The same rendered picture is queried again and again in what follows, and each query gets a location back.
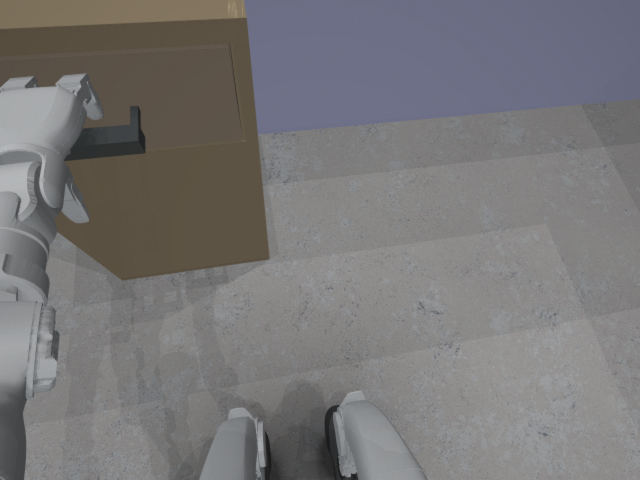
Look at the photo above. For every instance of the cabinet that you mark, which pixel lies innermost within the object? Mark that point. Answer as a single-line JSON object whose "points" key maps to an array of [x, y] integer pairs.
{"points": [[171, 209]]}

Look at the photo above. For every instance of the robot left hand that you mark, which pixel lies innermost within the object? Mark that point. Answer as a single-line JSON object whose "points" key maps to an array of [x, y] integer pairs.
{"points": [[53, 118]]}

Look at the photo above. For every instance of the left robot thigh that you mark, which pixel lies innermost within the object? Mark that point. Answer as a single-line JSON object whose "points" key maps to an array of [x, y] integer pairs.
{"points": [[237, 451]]}

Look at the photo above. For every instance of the handle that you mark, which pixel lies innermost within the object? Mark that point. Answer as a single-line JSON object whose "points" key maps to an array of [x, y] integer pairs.
{"points": [[110, 141]]}

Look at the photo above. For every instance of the robot right foot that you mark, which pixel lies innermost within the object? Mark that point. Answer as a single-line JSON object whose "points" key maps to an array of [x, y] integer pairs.
{"points": [[332, 445]]}

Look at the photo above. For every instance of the left robot forearm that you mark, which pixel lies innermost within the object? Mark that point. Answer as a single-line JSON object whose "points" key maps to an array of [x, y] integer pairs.
{"points": [[32, 188]]}

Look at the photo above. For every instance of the drawer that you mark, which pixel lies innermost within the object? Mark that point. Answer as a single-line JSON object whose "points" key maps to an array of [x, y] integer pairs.
{"points": [[186, 95]]}

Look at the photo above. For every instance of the left robot upper arm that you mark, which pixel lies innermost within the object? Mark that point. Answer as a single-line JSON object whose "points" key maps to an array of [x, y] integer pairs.
{"points": [[28, 364]]}

